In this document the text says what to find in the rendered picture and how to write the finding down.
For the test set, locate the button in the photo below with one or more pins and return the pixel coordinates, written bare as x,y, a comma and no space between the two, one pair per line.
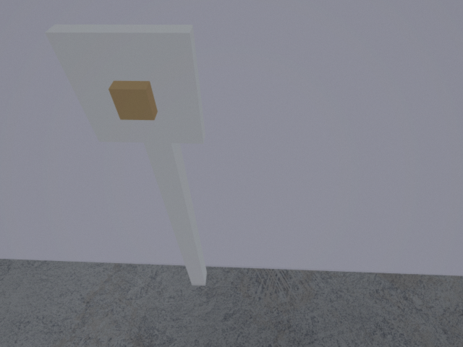
133,100

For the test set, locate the panel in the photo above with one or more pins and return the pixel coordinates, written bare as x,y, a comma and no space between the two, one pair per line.
93,56

